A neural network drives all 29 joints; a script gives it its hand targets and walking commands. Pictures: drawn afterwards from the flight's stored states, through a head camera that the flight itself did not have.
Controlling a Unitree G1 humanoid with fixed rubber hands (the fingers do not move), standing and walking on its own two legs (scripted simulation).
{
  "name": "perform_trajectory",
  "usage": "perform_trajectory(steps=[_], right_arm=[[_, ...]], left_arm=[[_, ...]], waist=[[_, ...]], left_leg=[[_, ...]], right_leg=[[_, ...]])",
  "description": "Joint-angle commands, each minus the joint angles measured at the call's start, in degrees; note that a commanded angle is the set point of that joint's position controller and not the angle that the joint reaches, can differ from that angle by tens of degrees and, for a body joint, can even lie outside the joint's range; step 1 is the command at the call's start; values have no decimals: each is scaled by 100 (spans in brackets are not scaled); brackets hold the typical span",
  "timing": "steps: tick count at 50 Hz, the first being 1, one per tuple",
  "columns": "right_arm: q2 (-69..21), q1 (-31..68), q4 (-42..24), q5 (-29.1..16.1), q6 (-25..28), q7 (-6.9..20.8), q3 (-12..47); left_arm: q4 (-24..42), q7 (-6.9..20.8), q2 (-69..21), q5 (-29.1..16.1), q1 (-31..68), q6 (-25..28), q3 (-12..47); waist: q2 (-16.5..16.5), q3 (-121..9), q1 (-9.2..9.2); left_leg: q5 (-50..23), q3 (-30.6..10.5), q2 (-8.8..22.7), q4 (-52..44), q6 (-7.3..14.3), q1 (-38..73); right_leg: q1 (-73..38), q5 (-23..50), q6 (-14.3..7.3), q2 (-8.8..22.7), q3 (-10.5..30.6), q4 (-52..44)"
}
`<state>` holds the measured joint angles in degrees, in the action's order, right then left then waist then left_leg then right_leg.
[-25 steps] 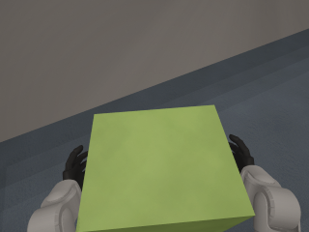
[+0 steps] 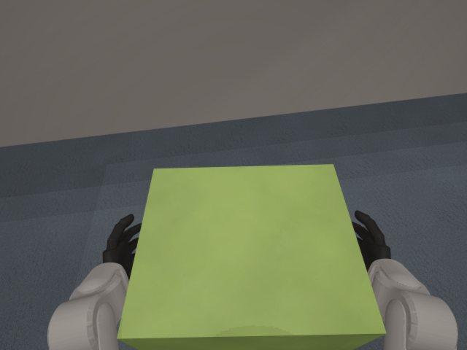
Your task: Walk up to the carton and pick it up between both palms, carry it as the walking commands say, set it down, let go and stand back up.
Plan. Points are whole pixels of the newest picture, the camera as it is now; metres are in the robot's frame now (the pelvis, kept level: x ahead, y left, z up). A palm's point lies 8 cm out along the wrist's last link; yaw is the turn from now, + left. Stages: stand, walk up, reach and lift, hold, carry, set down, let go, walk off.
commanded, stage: carry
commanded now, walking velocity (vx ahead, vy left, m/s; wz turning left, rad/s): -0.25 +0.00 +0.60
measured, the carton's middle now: (245, 274) +0.24 +0.00 +0.01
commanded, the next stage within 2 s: none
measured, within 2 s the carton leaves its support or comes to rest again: neither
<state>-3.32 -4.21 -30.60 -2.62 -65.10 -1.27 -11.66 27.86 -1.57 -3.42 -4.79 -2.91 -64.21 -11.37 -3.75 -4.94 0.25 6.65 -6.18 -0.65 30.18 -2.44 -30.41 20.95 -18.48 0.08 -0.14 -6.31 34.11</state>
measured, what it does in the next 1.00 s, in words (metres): walks backwards, turning left: left foot, then right foot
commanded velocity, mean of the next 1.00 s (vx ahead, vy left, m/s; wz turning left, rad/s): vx -0.23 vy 0.00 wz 0.54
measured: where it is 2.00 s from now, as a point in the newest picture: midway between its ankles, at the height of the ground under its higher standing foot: outside the picture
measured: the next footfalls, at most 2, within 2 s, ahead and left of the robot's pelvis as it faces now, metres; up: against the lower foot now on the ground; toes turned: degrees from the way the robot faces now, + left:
left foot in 0.36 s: -0.15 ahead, +0.15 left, +0.00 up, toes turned +19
right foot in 0.66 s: -0.15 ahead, -0.11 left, +0.00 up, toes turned +20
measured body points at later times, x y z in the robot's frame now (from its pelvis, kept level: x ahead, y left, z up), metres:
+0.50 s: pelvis -0.18 +0.00 +0.00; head -0.17 +0.00 +0.45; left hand -0.03 +0.26 +0.07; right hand +0.11 -0.08 +0.07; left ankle -0.18 +0.13 -0.72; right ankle -0.08 -0.11 -0.67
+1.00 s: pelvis -0.32 -0.09 +0.01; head -0.32 -0.11 +0.46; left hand -0.24 +0.19 +0.09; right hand -0.01 -0.10 +0.08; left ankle -0.44 +0.00 -0.71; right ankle -0.18 -0.12 -0.72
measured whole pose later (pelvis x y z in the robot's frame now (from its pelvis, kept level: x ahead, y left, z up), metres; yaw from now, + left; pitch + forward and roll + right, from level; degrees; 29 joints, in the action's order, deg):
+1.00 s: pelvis -0.32 -0.09 +0.01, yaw +36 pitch +3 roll +3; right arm 0.8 -1.5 -29.4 -5.1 -66.4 -1.6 -9.6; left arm 32.1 -1.3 -5.2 -2.1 -5.5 -64.6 -11.3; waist 0.7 -5.7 -0.9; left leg 25.8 4.7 0.6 38.6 -1.0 -18.5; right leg 27.4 -8.5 -1.7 10.6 -12.4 32.9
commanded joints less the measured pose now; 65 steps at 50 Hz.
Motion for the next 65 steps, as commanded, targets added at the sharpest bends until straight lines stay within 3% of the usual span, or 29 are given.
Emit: perform_trajectory(steps=[1, 2, 3, 6, 11, 16, 17, 18, 19, 20, 21, 23, 27, 33, 34, 35, 36, 37, 38, 41, 45, 49, 51, 52, 53, 54, 56, 62, 65], right_arm=[[-3860, 2396, -1198, -1070, 26, 525, 4831], [-4059, 2444, -997, -1174, 56, 568, 4878], [-4166, 2593, -1110, -1307, 103, 621, 5024], [-3979, 2467, -893, -1245, 66, 587, 5035], [-3886, 2341, -797, -1114, -81, 431, 4873], [-3745, 2091, -723, -1065, -156, 417, 4615], [-3700, 2068, -690, -1014, -160, 424, 4574], [-3736, 2032, -649, -982, -172, 444, 4550], [-3667, 1954, -661, -982, -173, 447, 4523], [-3863, 2078, -897, -1038, -72, 488, 4560], [-3991, 2019, -904, -994, -54, 501, 4519], [-4043, 2179, -1134, -1002, 54, 521, 4481], [-3718, 1673, -767, -804, 51, 500, 4331], [-3809, 1911, -885, -952, 71, 468, 4560], [-3816, 1965, -942, -978, 73, 459, 4611], [-3809, 2111, -1045, -978, 48, 467, 4746], [-3813, 2310, -1151, -1037, 61, 493, 4802], [-4034, 2398, -999, -1169, 98, 544, 4883], [-4133, 2565, -1147, -1308, 145, 594, 5045], [-3923, 2451, -926, -1255, 105, 556, 5046], [-3801, 2256, -846, -1144, -22, 436, 4919], [-3690, 2039, -726, -1101, -105, 416, 4676], [-3631, 2022, -639, -999, -113, 411, 4585], [-3637, 1925, -608, -992, -126, 427, 4573], [-3735, 2000, -702, -972, -45, 425, 4513], [-3896, 2122, -843, -975, -2, 451, 4519], [-3937, 2099, -894, -917, 45, 419, 4463], [-3661, 1794, -715, -859, 74, 371, 4469], [-3708, 2014, -670, -913, 25, 384, 4617]], left_arm=[[831, 530, -4229, -748, 1718, 35, 4405], [907, 534, -4286, -709, 1596, 44, 4347], [1158, 554, -4253, -682, 1718, 99, 4385], [967, 525, -3882, -512, 1452, 69, 4267], [1193, 518, -3621, -675, 1684, -53, 4271], [1231, 451, -3699, -763, 1635, -106, 4441], [1183, 438, -3679, -768, 1605, -121, 4456], [1154, 423, -3605, -766, 1672, -131, 4470], [1182, 406, -3642, -777, 1609, -144, 4513], [1486, 459, -3982, -941, 2046, -113, 4781], [1509, 508, -4175, -1060, 2213, -69, 4886], [1491, 574, -4552, -1259, 2354, 22, 5121], [1288, 566, -4275, -1226, 2154, -12, 5168], [1058, 559, -4158, -1042, 1906, -20, 4773], [1033, 569, -4138, -1004, 1852, -20, 4692], [847, 554, -4024, -829, 1701, 15, 4467], [859, 557, -4207, -823, 1699, 41, 4448], [958, 570, -4244, -778, 1617, 63, 4357], [1229, 589, -4208, -751, 1724, 122, 4384], [1032, 540, -3869, -589, 1466, 90, 4271], [1218, 519, -3633, -693, 1614, -11, 4289], [1255, 471, -3640, -786, 1590, -95, 4408], [1170, 457, -3592, -833, 1618, -127, 4478], [1158, 434, -3550, -827, 1624, -125, 4523], [1373, 477, -3775, -967, 1953, -144, 4715], [1509, 523, -4017, -1098, 2277, -103, 4836], [1390, 592, -4252, -1239, 2381, -62, 4959], [1136, 591, -3902, -1153, 2015, -63, 4877], [846, 556, -3781, -1004, 2021, -46, 4591]], waist=[[2755, -851, 34], [1531, -684, -1], [953, -735, 6], [1237, -710, -44], [1822, -645, -28], [1513, -1073, -15], [1123, -999, -38], [509, -942, -62], [-845, -821, -32], [-1327, -517, -105], [-855, -673, -102], [-440, -883, -64], [-696, -1102, -81], [-848, -1243, 3], [-397, -1235, 8], [1706, -896, 43], [2596, -837, 12], [1561, -792, -5], [1050, -809, 5], [1266, -734, -48], [1766, -705, -26], [1597, -1099, 4], [752, -1095, 1], [-108, -977, 9], [-1254, -577, -92], [-799, -601, -84], [-415, -716, -78], [-252, -1093, 31], [1072, -795, -66]], left_leg=[[2834, 836, -356, 2383, -85, -1061], [2732, 382, -58, 3562, 67, -740], [2348, 222, -68, 4118, 140, -533], [1467, 503, -11, 4413, 93, -508], [1952, 1273, 42, 2460, 50, 22], [1978, 1387, -3, 120, 170, 853], [1406, 1087, 156, -789, 179, 1160], [1160, 178, 759, -1248, 320, 1602], [50, -1704, 2116, -1479, 744, 2018], [-1811, -1699, 2417, -1242, 1123, 1631], [-2251, -1104, 2014, -831, 1076, 1390], [-1564, -310, 1448, -638, 802, 1297], [-1372, -684, 1417, -590, 874, 1568], [69, -1196, 1198, -1037, 529, 858], [389, -872, 937, -833, 295, 281], [1502, 147, -51, 418, -114, -894], [2901, 784, -271, 2676, -49, -947], [2647, 401, -52, 3584, 90, -600], [2270, 295, -61, 4106, 142, -414], [1422, 562, 7, 3890, 136, -295], [1989, 1192, 16, 2124, 99, 79], [2055, 1420, -79, 290, 147, 805], [1373, 650, 396, -1218, 227, 1563], [1329, -785, 1445, -1693, 431, 1807], [701, -1407, 2256, -1837, 847, 1503], [163, -888, 1928, -1506, 875, 1126], [512, -206, 1476, -1283, 802, 1011], [652, -17, 1160, -802, 608, 793], [1146, 428, 542, -494, 236, 692]], right_leg=[[-856, 1558, -1028, 3216, 2344, -2075], [-446, 2157, -1052, 2917, 1788, -1827], [-184, 1866, -924, 2583, 1238, -1731], [-419, 1344, -527, 1911, 366, -1297], [-621, 812, -454, 1977, 442, -1448], [-1043, 1634, -355, 2183, 276, -805], [-693, 1309, -60, 2078, 37, -420], [149, 456, 290, 1890, -111, 65], [1588, -1021, 719, 1235, -403, 775], [1990, -1648, 737, 894, -190, 1735], [1629, -1274, 606, 841, 415, 2539], [1515, -499, 449, 564, 622, 2968], [1426, -706, 352, 334, 579, 2473], [-635, -486, 158, 105, 58, -780], [-1324, -236, 85, 571, 302, -1352], [-1414, 8, -452, 2035, 1925, -2087], [-617, 1683, -1080, 3189, 2373, -1945], [-368, 2057, -1073, 2814, 1845, -1757], [-106, 1821, -951, 2480, 1246, -1662], [-375, 1170, -529, 1815, 437, -1240], [-651, 757, -460, 1916, 576, -1442], [-934, 1072, -421, 2026, 623, -1181], [-193, 236, 130, 1688, 211, -469], [677, -276, 445, 1381, -9, 157], [1569, -972, 628, 790, -409, 582], [1150, -695, 496, 824, 233, 1296], [959, -148, 386, 676, 483, 1664], [-524, 541, 275, 554, 134, -719], [-106, 86, 92, 1255, 1071, -1337]])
